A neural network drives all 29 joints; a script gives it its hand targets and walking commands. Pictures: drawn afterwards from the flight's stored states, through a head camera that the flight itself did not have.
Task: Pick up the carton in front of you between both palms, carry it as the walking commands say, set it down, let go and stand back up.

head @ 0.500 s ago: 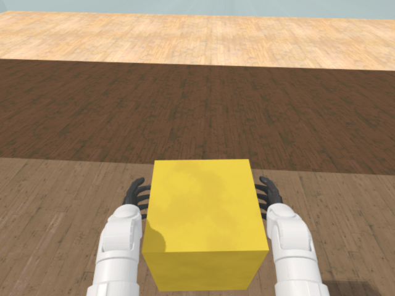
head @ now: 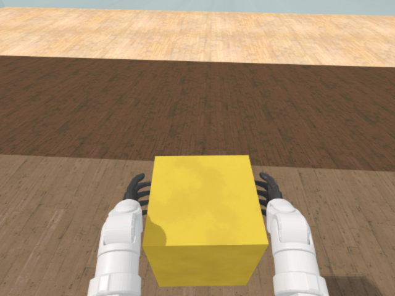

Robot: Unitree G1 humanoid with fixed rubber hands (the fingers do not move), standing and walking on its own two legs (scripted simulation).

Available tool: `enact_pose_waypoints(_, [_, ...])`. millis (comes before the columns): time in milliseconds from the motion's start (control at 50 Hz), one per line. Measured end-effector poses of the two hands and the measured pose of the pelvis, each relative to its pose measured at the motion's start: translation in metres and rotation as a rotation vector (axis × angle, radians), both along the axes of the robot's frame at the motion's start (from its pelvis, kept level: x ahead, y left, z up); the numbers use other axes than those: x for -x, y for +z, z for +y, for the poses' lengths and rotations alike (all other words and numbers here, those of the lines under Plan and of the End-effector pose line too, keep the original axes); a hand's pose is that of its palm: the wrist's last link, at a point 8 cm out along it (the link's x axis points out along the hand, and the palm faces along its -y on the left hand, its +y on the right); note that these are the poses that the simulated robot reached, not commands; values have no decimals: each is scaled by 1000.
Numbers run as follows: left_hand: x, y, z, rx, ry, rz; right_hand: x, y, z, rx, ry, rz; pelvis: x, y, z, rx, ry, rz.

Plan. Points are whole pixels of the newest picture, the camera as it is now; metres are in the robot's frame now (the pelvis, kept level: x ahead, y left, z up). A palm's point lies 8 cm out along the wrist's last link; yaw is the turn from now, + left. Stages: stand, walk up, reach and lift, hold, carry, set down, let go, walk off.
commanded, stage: hold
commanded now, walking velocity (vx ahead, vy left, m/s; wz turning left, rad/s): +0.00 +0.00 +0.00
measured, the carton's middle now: (202, 223) +0.29 +0.00 -0.02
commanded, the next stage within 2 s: carry in 0.20 s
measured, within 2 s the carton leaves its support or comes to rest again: neither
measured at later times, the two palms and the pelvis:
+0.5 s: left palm (143, 180) +0.35 +0.13 +0.07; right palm (276, 181) +0.34 -0.17 +0.07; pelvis +0.07 -0.01 -0.02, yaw +0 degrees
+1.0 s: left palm (150, 114) +0.59 +0.15 +0.08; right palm (250, 112) +0.60 -0.15 +0.08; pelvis +0.32 -0.02 -0.01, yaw +0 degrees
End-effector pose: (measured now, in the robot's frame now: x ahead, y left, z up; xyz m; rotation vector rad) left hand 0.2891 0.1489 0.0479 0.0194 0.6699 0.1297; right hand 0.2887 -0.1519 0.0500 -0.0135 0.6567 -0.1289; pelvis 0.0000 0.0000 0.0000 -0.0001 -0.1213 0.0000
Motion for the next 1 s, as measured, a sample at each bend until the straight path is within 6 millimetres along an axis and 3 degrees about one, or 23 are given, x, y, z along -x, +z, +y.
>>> enact_pose_waypoints(280, [-6, 0, -2, -8, -4, -8, -6, 0, -2, 5, 3, -8, -11, -3, -2, -1, -10, 73])
enact_pose_waypoints(380, [-24, 9, -7, 6, 4, -49, -22, 7, -7, -11, -16, -48, -27, -10, -6, -4, -21, 134])
enact_pose_waypoints(460, [-47, 17, -16, 16, 5, -55, -42, 13, -16, -23, -31, -54, -53, -16, -12, 5, -12, 169])
enact_pose_waypoints(640, [-107, 17, -11, 32, 24, 22, -103, 14, -11, -69, -63, 23, -126, -18, -7, -15, -48, 225])
enact_pose_waypoints(740, [-156, 18, -29, 44, 4, 38, -140, 10, -28, -69, -95, 38, -173, -19, -18, 27, -21, 219])
enact_pose_waypoints(800, [-183, 19, -32, 47, 17, 50, -174, 16, -31, -68, -82, 50, -204, -15, -25, 16, 12, 221])
enact_pose_waypoints(880, [-220, 29, -22, 48, 74, 61, -229, 30, -21, -66, -33, 64, -247, -3, -27, -15, 13, 230])
enact_pose_waypoints(1000, [-297, 34, -3, 55, 108, 29, -312, 31, -2, -61, 3, 32, -324, -7, -15, -33, -3, 222])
